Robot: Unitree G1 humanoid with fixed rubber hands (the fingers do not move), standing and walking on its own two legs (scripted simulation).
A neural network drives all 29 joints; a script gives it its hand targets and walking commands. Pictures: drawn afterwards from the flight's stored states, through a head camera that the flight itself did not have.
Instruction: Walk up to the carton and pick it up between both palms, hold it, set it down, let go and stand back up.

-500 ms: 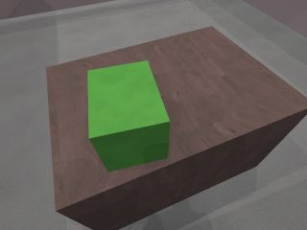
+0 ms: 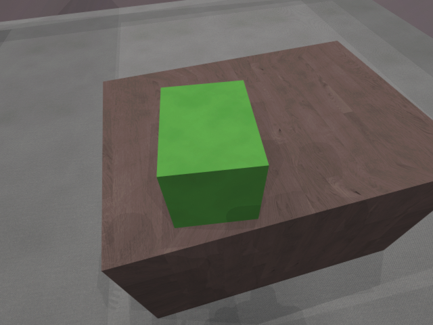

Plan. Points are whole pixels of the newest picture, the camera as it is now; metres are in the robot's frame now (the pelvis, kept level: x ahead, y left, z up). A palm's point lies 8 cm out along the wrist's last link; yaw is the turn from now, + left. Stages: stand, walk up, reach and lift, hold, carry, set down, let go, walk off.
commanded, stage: walk up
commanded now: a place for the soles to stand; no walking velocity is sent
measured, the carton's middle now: (209, 153) +0.51 +0.04 -0.03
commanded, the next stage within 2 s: reach and lift in 1.06 s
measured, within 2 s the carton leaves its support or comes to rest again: neither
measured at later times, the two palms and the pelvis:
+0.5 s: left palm out of the picture +0.01 +0.28 -0.14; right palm out of the picture +0.05 -0.25 -0.13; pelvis -0.01 +0.00 -0.01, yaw +10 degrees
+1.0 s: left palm out of the picture -0.06 +0.27 -0.14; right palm out of the picture +0.10 -0.24 -0.13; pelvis -0.01 +0.00 +0.00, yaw +15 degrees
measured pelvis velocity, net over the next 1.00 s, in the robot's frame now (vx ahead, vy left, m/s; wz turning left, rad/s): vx -0.01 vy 0.00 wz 0.26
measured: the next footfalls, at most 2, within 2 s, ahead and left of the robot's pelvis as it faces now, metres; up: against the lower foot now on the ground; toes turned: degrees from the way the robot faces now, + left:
none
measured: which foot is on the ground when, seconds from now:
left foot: down 0.00-1.00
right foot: down 0.00-1.00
